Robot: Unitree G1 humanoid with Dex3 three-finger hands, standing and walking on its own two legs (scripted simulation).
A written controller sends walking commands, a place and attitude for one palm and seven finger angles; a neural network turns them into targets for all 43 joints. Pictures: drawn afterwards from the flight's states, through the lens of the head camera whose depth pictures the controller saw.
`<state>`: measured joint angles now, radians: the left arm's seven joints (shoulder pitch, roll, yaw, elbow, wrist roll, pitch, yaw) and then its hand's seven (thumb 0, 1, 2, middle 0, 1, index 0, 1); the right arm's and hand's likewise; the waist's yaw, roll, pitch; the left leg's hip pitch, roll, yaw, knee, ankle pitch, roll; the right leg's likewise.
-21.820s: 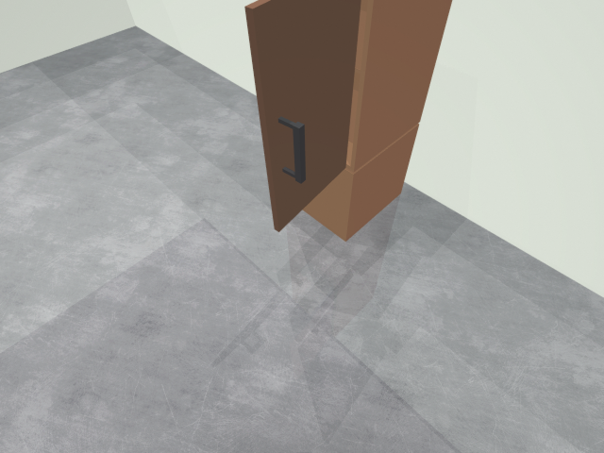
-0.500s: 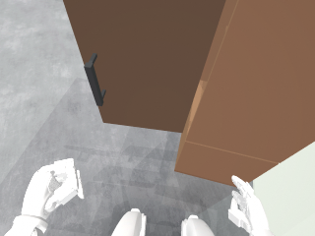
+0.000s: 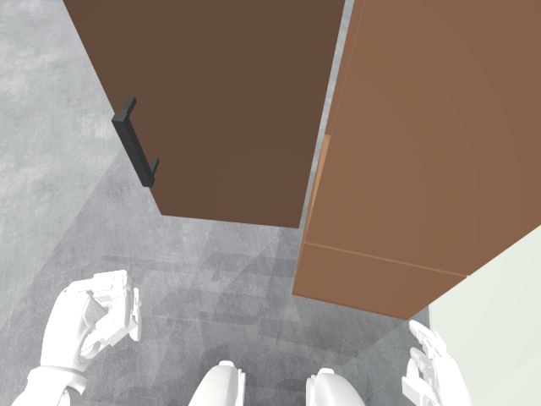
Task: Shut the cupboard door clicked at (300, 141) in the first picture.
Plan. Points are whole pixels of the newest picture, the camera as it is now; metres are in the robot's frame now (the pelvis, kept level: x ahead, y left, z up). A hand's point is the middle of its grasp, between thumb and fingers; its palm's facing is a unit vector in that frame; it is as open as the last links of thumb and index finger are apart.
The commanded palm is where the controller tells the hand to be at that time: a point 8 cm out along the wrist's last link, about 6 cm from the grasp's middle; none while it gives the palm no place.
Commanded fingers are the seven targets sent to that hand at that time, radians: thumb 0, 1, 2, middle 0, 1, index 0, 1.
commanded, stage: raise the hand and make a fist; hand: left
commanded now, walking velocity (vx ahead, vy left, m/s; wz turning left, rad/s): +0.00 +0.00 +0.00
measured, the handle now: (139, 145) +0.51 +0.26 +0.05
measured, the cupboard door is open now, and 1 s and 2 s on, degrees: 97 97 97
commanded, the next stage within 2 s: bring the fist close to the handle in 0.14 s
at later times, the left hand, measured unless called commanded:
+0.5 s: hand (144, 284) +0.27 +0.19 +0.04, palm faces -0.06 -1.00 -0.04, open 3.1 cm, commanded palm +0.26 +0.24 +0.05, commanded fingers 0.00 0.90 0.90 -1.30 -1.50 -1.30 -1.50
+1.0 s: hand (148, 217) +0.37 +0.21 +0.05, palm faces -0.02 -1.00 -0.05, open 3.1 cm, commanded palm +0.35 +0.26 +0.05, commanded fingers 0.00 0.90 0.90 -1.30 -1.50 -1.30 -1.50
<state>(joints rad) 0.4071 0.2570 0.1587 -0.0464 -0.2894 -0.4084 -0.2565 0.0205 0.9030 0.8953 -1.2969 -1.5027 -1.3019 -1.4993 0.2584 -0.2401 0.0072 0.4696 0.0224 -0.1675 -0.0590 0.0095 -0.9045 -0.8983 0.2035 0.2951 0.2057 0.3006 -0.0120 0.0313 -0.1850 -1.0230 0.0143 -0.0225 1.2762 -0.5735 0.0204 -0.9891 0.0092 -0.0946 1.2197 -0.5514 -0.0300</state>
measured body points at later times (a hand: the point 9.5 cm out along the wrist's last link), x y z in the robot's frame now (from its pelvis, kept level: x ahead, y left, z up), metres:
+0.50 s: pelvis +0.00 +0.00 +0.00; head +0.09 +0.01 +0.44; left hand +0.27 +0.24 +0.05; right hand +0.18 -0.24 -0.08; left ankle +0.02 +0.10 -0.63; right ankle +0.02 -0.11 -0.63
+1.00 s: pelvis +0.00 +0.01 +0.01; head +0.10 +0.03 +0.45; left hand +0.36 +0.26 +0.05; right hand +0.13 -0.25 -0.09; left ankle +0.02 +0.10 -0.63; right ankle +0.02 -0.11 -0.63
